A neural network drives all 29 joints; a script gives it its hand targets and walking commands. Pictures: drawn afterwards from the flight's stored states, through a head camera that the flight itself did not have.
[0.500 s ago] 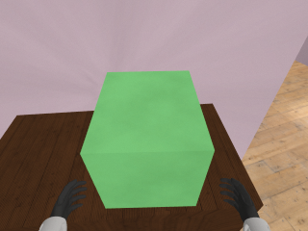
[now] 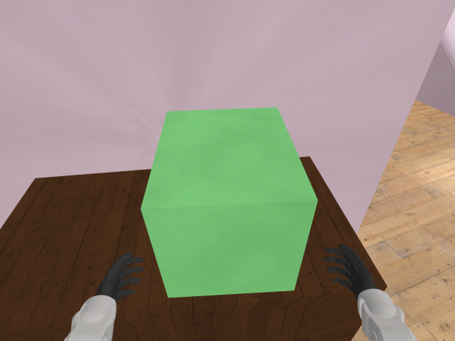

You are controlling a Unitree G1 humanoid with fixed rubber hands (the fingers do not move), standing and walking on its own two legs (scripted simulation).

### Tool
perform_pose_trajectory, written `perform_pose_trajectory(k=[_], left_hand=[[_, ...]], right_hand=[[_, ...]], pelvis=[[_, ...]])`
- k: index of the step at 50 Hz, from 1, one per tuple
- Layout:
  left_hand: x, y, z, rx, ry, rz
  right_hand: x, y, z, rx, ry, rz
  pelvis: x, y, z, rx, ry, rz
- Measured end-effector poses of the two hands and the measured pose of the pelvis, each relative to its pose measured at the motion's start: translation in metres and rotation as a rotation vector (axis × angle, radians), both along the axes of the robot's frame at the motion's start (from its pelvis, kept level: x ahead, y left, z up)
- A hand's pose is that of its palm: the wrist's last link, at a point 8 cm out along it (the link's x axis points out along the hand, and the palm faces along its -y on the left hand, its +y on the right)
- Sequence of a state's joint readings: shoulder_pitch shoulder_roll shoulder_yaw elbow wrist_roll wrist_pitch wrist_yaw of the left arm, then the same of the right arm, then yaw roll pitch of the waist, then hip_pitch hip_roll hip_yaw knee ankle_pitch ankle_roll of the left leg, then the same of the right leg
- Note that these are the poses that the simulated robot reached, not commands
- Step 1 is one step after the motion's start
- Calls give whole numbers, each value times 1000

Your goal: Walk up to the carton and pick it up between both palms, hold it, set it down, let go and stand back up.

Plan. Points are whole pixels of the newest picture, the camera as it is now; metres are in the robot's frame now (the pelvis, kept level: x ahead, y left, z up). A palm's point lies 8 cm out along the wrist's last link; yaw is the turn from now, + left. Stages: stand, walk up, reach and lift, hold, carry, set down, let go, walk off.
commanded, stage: let go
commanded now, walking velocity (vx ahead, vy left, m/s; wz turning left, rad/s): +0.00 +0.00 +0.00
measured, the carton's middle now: (226, 195) +0.42 +0.02 +0.06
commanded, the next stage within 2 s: stand in 0.50 s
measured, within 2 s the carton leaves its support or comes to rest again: neither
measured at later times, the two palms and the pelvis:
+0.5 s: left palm (107, 294) +0.22 +0.23 +0.00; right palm (361, 292) +0.23 -0.22 +0.00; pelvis -0.01 +0.04 +0.00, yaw -1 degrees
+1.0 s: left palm (97, 299) +0.22 +0.25 +0.00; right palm (370, 304) +0.21 -0.23 -0.01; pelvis +0.00 +0.01 -0.03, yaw -4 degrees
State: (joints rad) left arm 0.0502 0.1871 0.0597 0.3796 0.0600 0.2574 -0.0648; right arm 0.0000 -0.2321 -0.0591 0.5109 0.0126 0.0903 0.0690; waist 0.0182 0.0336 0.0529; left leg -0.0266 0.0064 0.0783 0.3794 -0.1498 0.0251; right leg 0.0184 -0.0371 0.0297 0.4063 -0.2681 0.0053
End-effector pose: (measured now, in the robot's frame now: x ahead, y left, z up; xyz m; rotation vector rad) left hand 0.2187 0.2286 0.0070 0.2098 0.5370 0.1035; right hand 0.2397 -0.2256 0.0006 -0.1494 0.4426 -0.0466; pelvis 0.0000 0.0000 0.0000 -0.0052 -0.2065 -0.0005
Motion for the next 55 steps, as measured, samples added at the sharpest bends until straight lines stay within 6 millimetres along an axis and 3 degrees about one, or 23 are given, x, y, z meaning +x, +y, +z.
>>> perform_pose_trajectory(k=[21,27,33,40,46,55], left_hand=[[5,4,-2,15,-30,-76],[4,5,-4,16,-65,-90],[-7,19,-10,7,-160,-145],[-14,19,-12,100,-195,-169],[-4,23,-11,158,-205,-227],[2,24,-10,153,-190,-199]], right_hand=[[-2,4,3,-48,35,-13],[-14,7,2,-44,17,-31],[-27,4,-1,-146,-47,8],[-29,-5,-6,-117,-127,75],[-29,-6,-8,-129,-156,83],[-25,-7,-6,-148,-121,85]], pelvis=[[-11,31,-2,-17,-8,-14],[-11,38,-4,-21,-4,-27],[-17,28,-9,19,126,-40],[-16,16,-21,12,186,-58],[-3,11,-27,-2,207,-62],[-11,7,-21,4,187,-60]])
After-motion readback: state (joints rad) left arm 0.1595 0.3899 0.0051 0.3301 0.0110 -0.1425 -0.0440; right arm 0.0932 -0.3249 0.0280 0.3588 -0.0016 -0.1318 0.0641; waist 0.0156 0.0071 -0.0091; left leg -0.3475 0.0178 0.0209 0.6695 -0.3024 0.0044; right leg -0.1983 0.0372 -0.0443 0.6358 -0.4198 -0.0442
